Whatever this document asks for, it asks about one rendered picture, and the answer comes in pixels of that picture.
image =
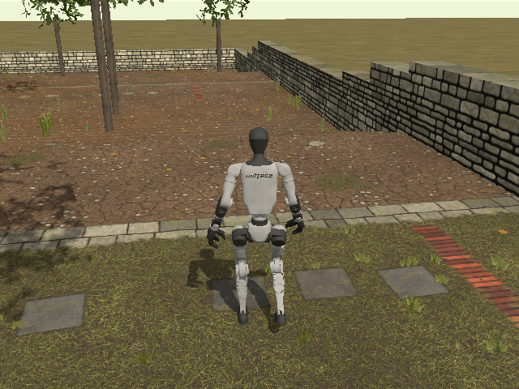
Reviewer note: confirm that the robot left shin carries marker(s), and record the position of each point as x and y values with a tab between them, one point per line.
241	286

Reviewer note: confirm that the robot left forearm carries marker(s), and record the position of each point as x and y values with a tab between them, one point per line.
218	216

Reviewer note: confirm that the robot right thigh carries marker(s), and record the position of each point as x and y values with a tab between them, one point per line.
277	242

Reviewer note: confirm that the robot right hand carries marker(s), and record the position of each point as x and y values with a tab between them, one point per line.
292	222

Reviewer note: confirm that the robot left hand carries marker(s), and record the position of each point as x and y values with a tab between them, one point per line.
211	236

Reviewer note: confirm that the robot right forearm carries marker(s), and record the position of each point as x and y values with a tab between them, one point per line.
296	211

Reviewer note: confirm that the robot right upper arm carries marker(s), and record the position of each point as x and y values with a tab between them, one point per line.
288	182

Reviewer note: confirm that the robot left upper arm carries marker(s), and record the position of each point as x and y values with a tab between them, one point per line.
229	184

